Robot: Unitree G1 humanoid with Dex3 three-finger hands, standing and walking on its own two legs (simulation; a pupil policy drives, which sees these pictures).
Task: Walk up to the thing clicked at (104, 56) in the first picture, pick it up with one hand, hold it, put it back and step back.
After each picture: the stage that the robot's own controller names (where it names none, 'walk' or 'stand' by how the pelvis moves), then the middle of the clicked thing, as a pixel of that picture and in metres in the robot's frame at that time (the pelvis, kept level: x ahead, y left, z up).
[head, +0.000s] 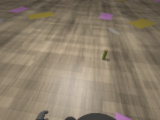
stand; (104, 54) +1.33 -0.33 -0.66
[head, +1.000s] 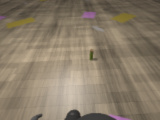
walk; (91, 55) +1.25 +0.04 -0.63
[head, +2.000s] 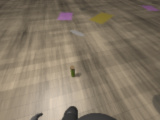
walk; (72, 71) +0.76 +0.28 -0.64
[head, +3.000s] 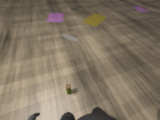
walk; (68, 89) +0.47 +0.21 -0.64
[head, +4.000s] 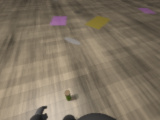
stand; (68, 95) +0.39 +0.24 -0.64
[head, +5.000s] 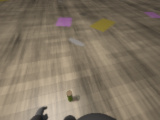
stand; (69, 96) +0.40 +0.21 -0.64
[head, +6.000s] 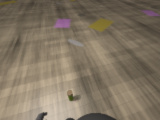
stand; (70, 95) +0.42 +0.22 -0.66
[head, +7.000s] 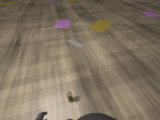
stand; (70, 97) +0.40 +0.22 -0.66
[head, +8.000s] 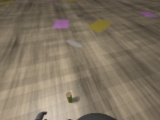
go down; (69, 97) +0.40 +0.22 -0.66
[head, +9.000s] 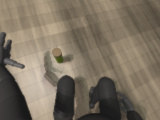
go down; (58, 56) +0.48 +0.23 -0.31
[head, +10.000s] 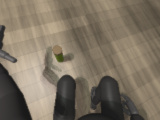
approach; (59, 55) +0.50 +0.22 -0.27
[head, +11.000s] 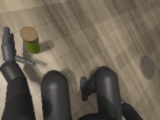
close in; (32, 43) +0.49 +0.27 -0.17
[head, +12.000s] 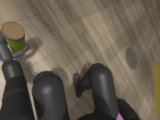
close; (16, 41) +0.48 +0.28 -0.17
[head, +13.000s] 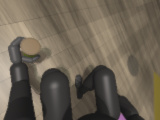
lift; (30, 50) +0.41 +0.26 -0.17
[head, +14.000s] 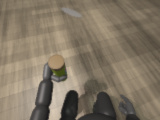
lift; (60, 70) +0.34 +0.18 +0.03
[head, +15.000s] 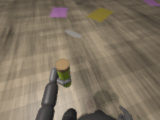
hold; (65, 75) +0.32 +0.16 +0.03
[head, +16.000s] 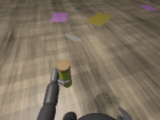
hold; (65, 75) +0.32 +0.16 +0.03
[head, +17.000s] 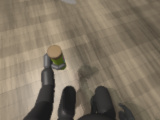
crouch; (58, 60) +0.42 +0.19 -0.04
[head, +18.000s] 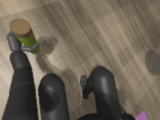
lower; (29, 40) +0.50 +0.25 -0.13
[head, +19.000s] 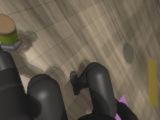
lower; (8, 37) +0.50 +0.27 -0.18
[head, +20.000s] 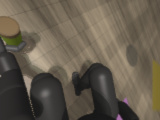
lower; (13, 38) +0.48 +0.28 -0.18
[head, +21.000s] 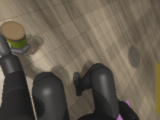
lower; (18, 41) +0.47 +0.27 -0.18
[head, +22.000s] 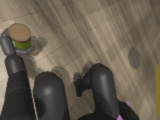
rest; (23, 42) +0.47 +0.25 -0.18
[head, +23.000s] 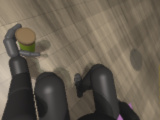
withdraw; (27, 45) +0.47 +0.24 -0.18
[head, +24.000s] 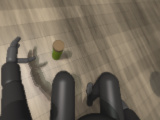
stand; (57, 51) +0.47 +0.21 -0.21
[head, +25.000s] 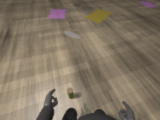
stand; (70, 93) +0.39 +0.17 -0.57
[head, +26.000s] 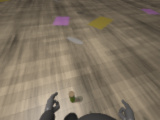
stand; (72, 97) +0.39 +0.17 -0.60
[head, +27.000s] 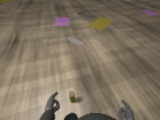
stand; (72, 97) +0.39 +0.17 -0.60
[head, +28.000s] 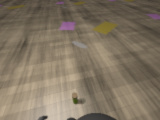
walk; (75, 98) +0.41 +0.17 -0.65
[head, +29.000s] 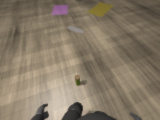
walk; (77, 80) +0.54 +0.16 -0.63
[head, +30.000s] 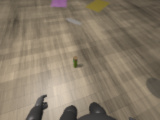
walk; (75, 62) +0.83 +0.18 -0.63
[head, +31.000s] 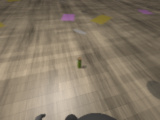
stand; (79, 63) +1.03 +0.19 -0.64
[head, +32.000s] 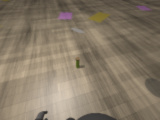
stand; (77, 62) +1.01 +0.20 -0.66
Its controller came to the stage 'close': yes
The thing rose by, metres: 0.69
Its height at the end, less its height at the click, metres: +0.00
